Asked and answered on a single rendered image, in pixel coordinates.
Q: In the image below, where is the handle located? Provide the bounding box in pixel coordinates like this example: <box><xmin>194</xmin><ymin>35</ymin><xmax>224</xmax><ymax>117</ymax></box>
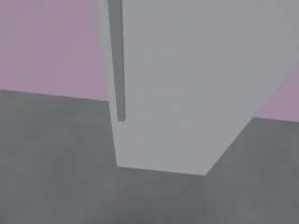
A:
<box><xmin>107</xmin><ymin>0</ymin><xmax>126</xmax><ymax>122</ymax></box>

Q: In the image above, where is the fridge door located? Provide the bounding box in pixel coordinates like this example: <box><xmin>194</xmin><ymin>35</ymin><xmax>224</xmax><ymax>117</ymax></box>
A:
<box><xmin>98</xmin><ymin>0</ymin><xmax>299</xmax><ymax>175</ymax></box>

